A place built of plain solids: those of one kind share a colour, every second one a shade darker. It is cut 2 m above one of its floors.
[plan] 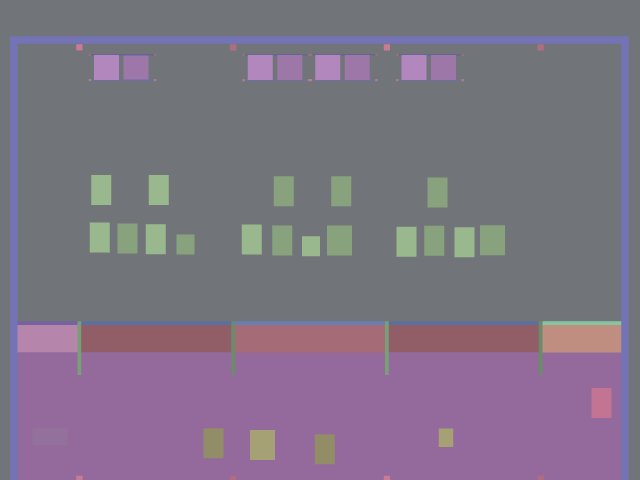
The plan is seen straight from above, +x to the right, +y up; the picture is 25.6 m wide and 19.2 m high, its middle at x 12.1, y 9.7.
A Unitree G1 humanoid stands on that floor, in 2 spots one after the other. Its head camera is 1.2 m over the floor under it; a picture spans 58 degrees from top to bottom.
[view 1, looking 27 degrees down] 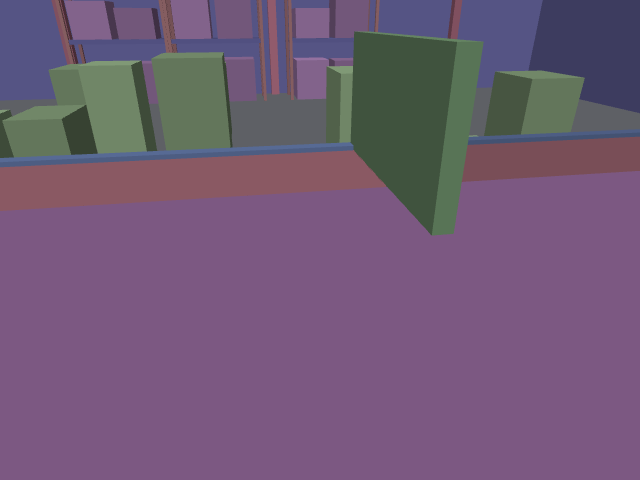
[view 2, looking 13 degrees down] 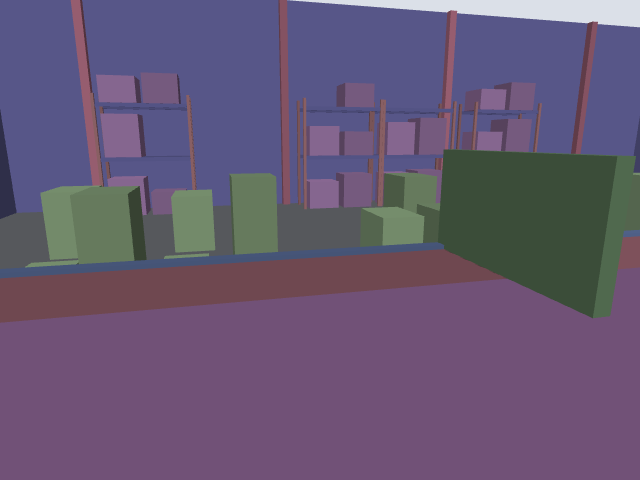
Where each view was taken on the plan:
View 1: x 13.60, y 2.05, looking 80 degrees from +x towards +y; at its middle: deck_inner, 2.64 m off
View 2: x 6.05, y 2.05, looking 76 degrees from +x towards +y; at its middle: ground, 10.00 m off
